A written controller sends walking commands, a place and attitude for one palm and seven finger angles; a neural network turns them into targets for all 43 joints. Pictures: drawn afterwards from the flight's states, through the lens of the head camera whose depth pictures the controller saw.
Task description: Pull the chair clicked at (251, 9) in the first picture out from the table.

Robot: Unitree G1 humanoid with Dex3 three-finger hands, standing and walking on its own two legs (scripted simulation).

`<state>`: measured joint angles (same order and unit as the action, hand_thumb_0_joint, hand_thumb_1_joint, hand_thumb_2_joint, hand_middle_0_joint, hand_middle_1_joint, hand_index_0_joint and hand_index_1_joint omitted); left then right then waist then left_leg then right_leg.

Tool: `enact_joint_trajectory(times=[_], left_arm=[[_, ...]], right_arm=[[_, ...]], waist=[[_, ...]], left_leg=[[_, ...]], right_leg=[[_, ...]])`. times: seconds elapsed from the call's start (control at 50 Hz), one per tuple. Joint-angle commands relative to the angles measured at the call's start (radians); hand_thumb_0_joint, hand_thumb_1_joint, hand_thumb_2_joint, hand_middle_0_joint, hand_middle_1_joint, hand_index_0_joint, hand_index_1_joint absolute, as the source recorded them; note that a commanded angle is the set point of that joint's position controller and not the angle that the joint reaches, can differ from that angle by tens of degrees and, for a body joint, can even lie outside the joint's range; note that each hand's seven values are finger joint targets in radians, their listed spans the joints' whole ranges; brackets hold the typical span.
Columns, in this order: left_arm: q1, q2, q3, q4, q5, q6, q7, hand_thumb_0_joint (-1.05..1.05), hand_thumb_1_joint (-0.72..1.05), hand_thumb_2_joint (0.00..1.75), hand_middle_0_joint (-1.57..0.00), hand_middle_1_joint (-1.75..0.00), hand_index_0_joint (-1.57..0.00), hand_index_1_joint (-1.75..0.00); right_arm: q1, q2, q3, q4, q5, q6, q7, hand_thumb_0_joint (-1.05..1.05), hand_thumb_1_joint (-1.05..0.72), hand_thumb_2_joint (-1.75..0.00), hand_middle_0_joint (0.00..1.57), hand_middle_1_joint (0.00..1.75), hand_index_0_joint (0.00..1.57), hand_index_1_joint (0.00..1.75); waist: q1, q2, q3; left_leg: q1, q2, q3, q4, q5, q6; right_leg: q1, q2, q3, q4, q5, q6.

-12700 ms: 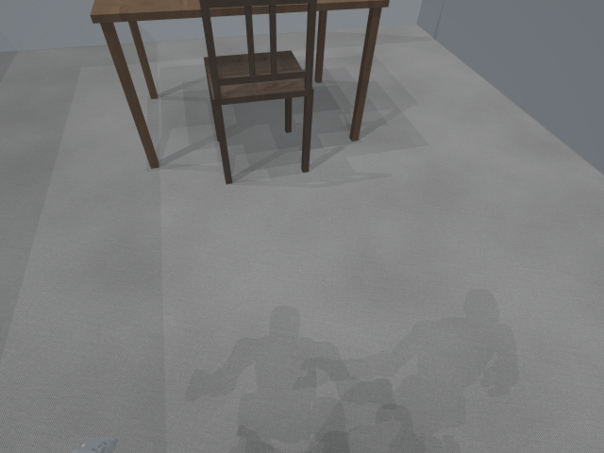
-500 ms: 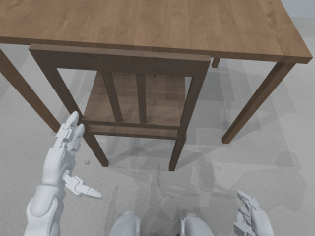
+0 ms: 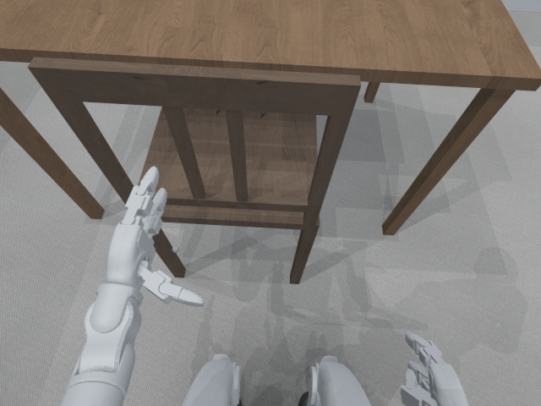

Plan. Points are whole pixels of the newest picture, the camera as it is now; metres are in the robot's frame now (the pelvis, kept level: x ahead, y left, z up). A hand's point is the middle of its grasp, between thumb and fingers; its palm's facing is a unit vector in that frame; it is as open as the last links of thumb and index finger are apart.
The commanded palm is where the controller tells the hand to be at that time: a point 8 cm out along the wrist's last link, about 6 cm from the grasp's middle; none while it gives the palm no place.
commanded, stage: aim the fingers beside a spindle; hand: left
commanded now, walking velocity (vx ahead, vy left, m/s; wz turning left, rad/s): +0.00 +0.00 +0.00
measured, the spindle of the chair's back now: (188, 158) +0.50 +0.16 +0.00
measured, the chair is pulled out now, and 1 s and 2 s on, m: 0.00 0.00 0.00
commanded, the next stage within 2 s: push the fingers through the gap in 0.96 s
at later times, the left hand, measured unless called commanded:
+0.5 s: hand (196, 229) +0.37 +0.13 +0.00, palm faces -0.05 -1.00 -0.03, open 16.9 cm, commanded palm +0.34 +0.19 +0.01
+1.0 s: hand (190, 237) +0.35 +0.13 +0.01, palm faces -0.05 -1.00 -0.02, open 16.9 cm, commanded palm +0.34 +0.19 +0.01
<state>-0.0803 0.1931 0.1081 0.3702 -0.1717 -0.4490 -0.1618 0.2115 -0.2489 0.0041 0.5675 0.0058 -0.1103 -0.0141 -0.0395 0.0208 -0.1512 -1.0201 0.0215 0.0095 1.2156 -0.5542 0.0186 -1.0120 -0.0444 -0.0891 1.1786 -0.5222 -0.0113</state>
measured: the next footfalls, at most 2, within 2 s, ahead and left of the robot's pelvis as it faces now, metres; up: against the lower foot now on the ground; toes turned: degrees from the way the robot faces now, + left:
none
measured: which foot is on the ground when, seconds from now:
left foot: down 0.00-1.00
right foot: down 0.00-1.00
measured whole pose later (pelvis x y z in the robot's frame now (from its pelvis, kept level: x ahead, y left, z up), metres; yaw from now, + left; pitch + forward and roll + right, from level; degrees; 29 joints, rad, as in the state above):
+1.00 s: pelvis -0.01 +0.00 -0.01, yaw +0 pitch +22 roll -2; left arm -0.22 0.18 0.10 0.50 -0.14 -0.49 -0.11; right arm 0.20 -0.25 0.00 0.57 0.00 -0.04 0.00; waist -0.05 0.02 -0.16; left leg -1.10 0.02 0.01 1.27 -0.56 0.02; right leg -1.09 -0.04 -0.08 1.23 -0.53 -0.01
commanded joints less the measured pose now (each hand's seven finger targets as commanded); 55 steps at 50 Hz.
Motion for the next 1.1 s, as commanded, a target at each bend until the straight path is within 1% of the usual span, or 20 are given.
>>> enact_joint_trajectory(times=[0.0,0.06,0.12,0.3,0.34,0.38,0.4,0.44,0.48,0.54,0.56,0.6,0.66,0.7,0.72,0.76,0.78,0.88,1.06,1.08], left_arm=[[-0.238,0.114,0.042,-0.21,0.003,-0.086,0.02,0.0,-0.5,0.3,-0.06,-0.08,-0.06,-0.08],[-0.223,0.109,0.042,-0.185,0.004,-0.085,0.027,0.0,-0.5,0.3,-0.06,-0.08,-0.06,-0.08],[-0.262,0.12,0.057,-0.12,0.011,-0.079,0.036,0.0,-0.5,0.3,-0.06,-0.08,-0.06,-0.08],[-0.415,0.092,0.022,-0.078,0.019,-0.105,0.039,0.0,-0.5,0.3,-0.06,-0.08,-0.06,-0.08],[-0.413,0.109,0.044,-0.041,0.02,-0.104,0.046,0.0,-0.5,0.3,-0.06,-0.08,-0.06,-0.08],[-0.389,0.134,0.07,-0.026,0.026,-0.1,0.05,0.0,-0.5,0.3,-0.06,-0.08,-0.06,-0.08],[-0.398,0.141,0.078,-0.034,0.027,-0.101,0.053,0.0,-0.5,0.3,-0.06,-0.08,-0.06,-0.08],[-0.36,0.133,0.082,-0.061,0.02,-0.1,0.055,0.0,-0.5,0.3,-0.06,-0.08,-0.06,-0.08],[-0.355,0.149,0.092,-0.06,0.02,-0.099,0.058,0.0,-0.5,0.3,-0.06,-0.08,-0.06,-0.08],[-0.317,0.132,0.082,-0.075,0.016,-0.103,0.056,0.0,-0.5,0.3,-0.06,-0.08,-0.06,-0.08],[-0.354,0.11,0.051,-0.089,0.014,-0.104,0.053,0.0,-0.5,0.3,-0.06,-0.08,-0.06,-0.08],[-0.356,0.111,0.052,-0.072,0.013,-0.107,0.049,0.0,-0.5,0.3,-0.06,-0.08,-0.06,-0.08],[-0.381,0.107,0.048,-0.052,0.009,-0.113,0.037,0.0,-0.5,0.3,-0.06,-0.08,-0.06,-0.08],[-0.393,0.137,0.07,-0.074,0.011,-0.125,0.038,0.0,-0.5,0.3,-0.06,-0.08,-0.06,-0.08],[-0.369,0.112,0.046,-0.085,0.01,-0.125,0.033,0.0,-0.5,0.3,-0.06,-0.08,-0.06,-0.08],[-0.35,0.109,0.04,-0.089,0.011,-0.122,0.034,0.0,-0.5,0.3,-0.06,-0.08,-0.06,-0.08],[-0.368,0.085,0.011,-0.084,0.013,-0.116,0.033,0.0,-0.5,0.3,-0.06,-0.08,-0.06,-0.08],[-0.346,0.116,0.047,-0.065,0.018,-0.107,0.051,0.0,-0.5,0.3,-0.06,-0.08,-0.06,-0.08],[-0.415,0.09,0.013,-0.084,0.035,-0.115,0.068,0.0,-0.5,0.3,-0.06,-0.08,-0.06,-0.08],[-0.435,0.092,0.009,-0.073,0.037,-0.112,0.07,0.0,-0.5,0.3,-0.06,-0.08,-0.06,-0.08]], right_arm=[[0.018,-0.139,-0.062,-0.11,-0.002,-0.034,-0.007,0.0,-0.9,-0.9,0.2,0.3,0.2,0.3],[0.021,-0.137,-0.063,-0.109,-0.002,-0.024,-0.003,0.0,-0.9,-0.9,0.2,0.3,0.2,0.3],[0.022,-0.139,-0.06,-0.102,-0.001,-0.01,-0.001,0.0,-0.9,-0.9,0.2,0.3,0.2,0.3],[0.037,-0.141,-0.062,-0.082,-0.004,0.0,0.0,0.0,-0.9,-0.9,0.2,0.3,0.2,0.3],[0.041,-0.143,-0.065,-0.078,-0.004,0.004,0.0,0.0,-0.9,-0.9,0.2,0.3,0.2,0.3],[0.043,-0.145,-0.063,-0.088,-0.004,0.01,0.002,0.0,-0.9,-0.9,0.2,0.3,0.2,0.3],[0.044,-0.144,-0.063,-0.086,-0.004,0.015,0.003,0.0,-0.9,-0.9,0.2,0.3,0.2,0.3],[0.043,-0.137,-0.064,-0.1,-0.004,0.021,0.008,0.0,-0.9,-0.9,0.2,0.3,0.2,0.3],[0.045,-0.139,-0.063,-0.103,-0.002,0.027,0.007,0.0,-0.9,-0.9,0.2,0.3,0.2,0.3],[0.043,-0.136,-0.063,-0.108,0.0,0.03,0.009,0.0,-0.9,-0.9,0.2,0.3,0.2,0.3],[0.041,-0.135,-0.061,-0.103,0.0,0.029,0.009,0.0,-0.9,-0.9,0.2,0.3,0.2,0.3],[0.043,-0.138,-0.063,-0.097,0.001,0.026,0.005,0.0,-0.9,-0.9,0.2,0.3,0.2,0.3],[0.04,-0.141,-0.063,-0.089,0.002,0.022,0.001,0.0,-0.9,-0.9,0.2,0.3,0.2,0.3],[0.04,-0.144,-0.064,-0.085,0.001,0.02,-0.001,0.0,-0.9,-0.9,0.2,0.3,0.2,0.3],[0.038,-0.14,-0.063,-0.093,0.0,0.018,0.002,0.0,-0.9,-0.9,0.2,0.3,0.2,0.3],[0.036,-0.141,-0.064,-0.095,0.001,0.019,0.003,0.0,-0.9,-0.9,0.2,0.3,0.2,0.3],[0.039,-0.141,-0.064,-0.094,0.001,0.019,0.004,0.0,-0.9,-0.9,0.2,0.3,0.2,0.3],[0.032,-0.145,-0.064,-0.1,0.002,0.027,0.005,0.0,-0.9,-0.9,0.2,0.3,0.2,0.3],[0.029,-0.143,-0.062,-0.099,-0.002,0.034,0.006,0.0,-0.9,-0.9,0.2,0.3,0.2,0.3],[0.031,-0.145,-0.061,-0.096,-0.002,0.035,0.005,0.0,-0.9,-0.9,0.2,0.3,0.2,0.3]], waist=[[-0.015,0.03,-0.38],[-0.014,0.004,-0.393],[-0.023,-0.023,-0.35],[-0.044,0.016,-0.396],[-0.041,-0.013,-0.399],[-0.023,-0.004,-0.42],[-0.025,0.003,-0.427],[-0.009,0.009,-0.456],[-0.015,-0.02,-0.448],[-0.014,-0.013,-0.43],[-0.031,-0.009,-0.42],[-0.039,-0.035,-0.401],[-0.045,-0.034,-0.371],[-0.032,0.008,-0.397],[-0.027,0.024,-0.41],[-0.024,0.028,-0.412],[-0.04,0.027,-0.401],[-0.027,-0.003,-0.381],[-0.033,0.028,-0.411],[-0.042,0.03,-0.402]], left_leg=[[0.237,-0.012,-0.046,-0.151,0.343,-0.005],[0.22,-0.012,-0.039,-0.145,0.346,-0.004],[0.157,-0.016,-0.032,-0.136,0.292,0.0],[0.171,-0.015,-0.04,-0.106,0.308,-0.001],[0.145,-0.016,-0.036,-0.099,0.289,0.001],[0.132,-0.02,-0.033,-0.102,0.297,0.001],[0.146,-0.018,-0.032,-0.104,0.306,0.0],[0.153,-0.021,-0.024,-0.108,0.328,-0.001],[0.143,-0.019,-0.029,-0.112,0.332,0.001],[0.145,-0.018,-0.022,-0.118,0.322,0.0],[0.141,-0.018,-0.022,-0.114,0.307,0.002],[0.13,-0.018,-0.023,-0.11,0.286,0.004],[0.113,-0.02,-0.023,-0.109,0.249,0.005],[0.144,-0.019,-0.03,-0.11,0.268,0.002],[0.165,-0.02,-0.032,-0.116,0.285,0.0],[0.182,-0.017,-0.036,-0.12,0.31,-0.003],[0.19,-0.016,-0.042,-0.116,0.319,-0.001],[0.165,-0.016,-0.043,-0.12,0.287,-0.002],[0.207,-0.013,-0.054,-0.116,0.298,-0.008],[0.204,-0.014,-0.055,-0.113,0.298,-0.005]], right_leg=[[0.196,0.028,0.045,-0.124,0.286,-0.016],[0.217,0.028,0.048,-0.121,0.308,-0.013],[0.214,0.029,0.056,-0.124,0.28,-0.011],[0.161,0.028,0.056,-0.097,0.284,-0.013],[0.171,0.028,0.062,-0.098,0.277,-0.012],[0.194,0.029,0.064,-0.091,0.287,-0.014],[0.191,0.028,0.063,-0.09,0.298,-0.013],[0.229,0.028,0.069,-0.092,0.327,-0.013],[0.241,0.03,0.065,-0.09,0.337,-0.013],[0.24,0.03,0.069,-0.101,0.333,-0.011],[0.229,0.029,0.07,-0.105,0.323,-0.008],[0.218,0.031,0.07,-0.113,0.301,-0.007],[0.199,0.029,0.071,-0.121,0.26,-0.007],[0.184,0.029,0.067,-0.109,0.262,-0.013],[0.189,0.03,0.064,-0.107,0.272,-0.015],[0.183,0.029,0.058,-0.103,0.286,-0.016],[0.162,0.031,0.05,-0.1,0.287,-0.016],[0.159,0.032,0.05,-0.1,0.256,-0.017],[0.126,0.032,0.044,-0.089,0.244,-0.019],[0.114,0.033,0.044,-0.089,0.241,-0.018]])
